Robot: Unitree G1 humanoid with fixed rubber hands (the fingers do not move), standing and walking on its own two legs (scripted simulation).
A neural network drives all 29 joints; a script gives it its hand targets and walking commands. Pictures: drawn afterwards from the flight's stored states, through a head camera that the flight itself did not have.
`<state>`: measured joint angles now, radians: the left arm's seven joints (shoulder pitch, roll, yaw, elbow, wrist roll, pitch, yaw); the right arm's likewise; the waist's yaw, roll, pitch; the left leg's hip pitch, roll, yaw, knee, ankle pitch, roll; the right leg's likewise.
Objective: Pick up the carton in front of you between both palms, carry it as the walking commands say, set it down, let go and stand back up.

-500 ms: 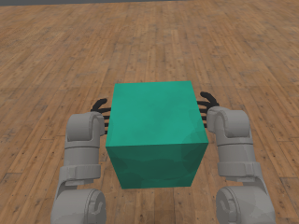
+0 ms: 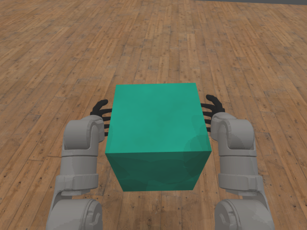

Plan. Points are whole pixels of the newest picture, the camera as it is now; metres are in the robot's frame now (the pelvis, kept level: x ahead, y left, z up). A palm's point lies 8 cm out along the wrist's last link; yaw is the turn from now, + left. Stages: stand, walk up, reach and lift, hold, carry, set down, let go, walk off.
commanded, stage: carry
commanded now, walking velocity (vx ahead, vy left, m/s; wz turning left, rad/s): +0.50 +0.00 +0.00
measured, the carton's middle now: (156, 140) +0.36 +0.01 +0.04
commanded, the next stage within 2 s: none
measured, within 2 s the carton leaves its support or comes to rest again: neither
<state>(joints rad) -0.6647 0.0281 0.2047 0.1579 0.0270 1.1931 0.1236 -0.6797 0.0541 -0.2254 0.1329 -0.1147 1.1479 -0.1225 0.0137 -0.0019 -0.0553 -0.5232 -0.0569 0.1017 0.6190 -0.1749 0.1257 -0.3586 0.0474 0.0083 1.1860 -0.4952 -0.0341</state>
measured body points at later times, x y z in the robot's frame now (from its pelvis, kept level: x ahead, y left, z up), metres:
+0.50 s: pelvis +0.29 -0.04 +0.01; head +0.28 -0.04 +0.46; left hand +0.63 +0.13 +0.12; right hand +0.65 -0.18 +0.13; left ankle +0.10 +0.04 -0.69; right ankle +0.39 -0.13 -0.72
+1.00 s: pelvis +0.58 -0.01 +0.02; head +0.55 +0.00 +0.47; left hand +0.85 +0.14 +0.10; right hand +0.86 -0.16 +0.11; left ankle +0.60 +0.09 -0.72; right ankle +0.47 -0.11 -0.65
